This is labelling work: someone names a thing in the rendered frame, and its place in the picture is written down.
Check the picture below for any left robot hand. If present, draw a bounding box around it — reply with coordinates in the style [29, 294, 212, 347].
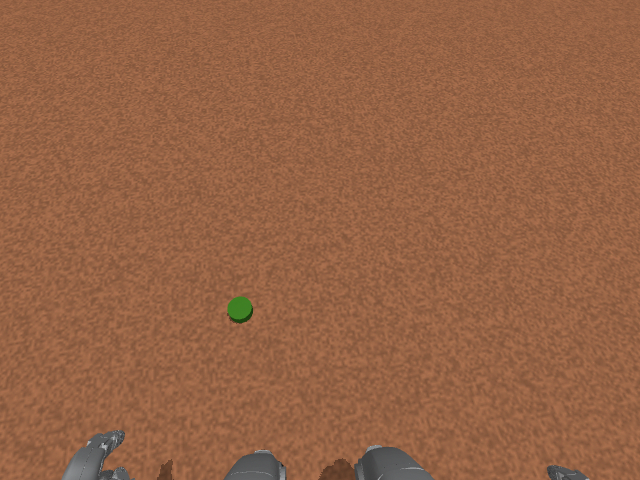
[61, 430, 135, 480]

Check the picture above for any tin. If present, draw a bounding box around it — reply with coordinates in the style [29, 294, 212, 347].
[227, 296, 253, 323]

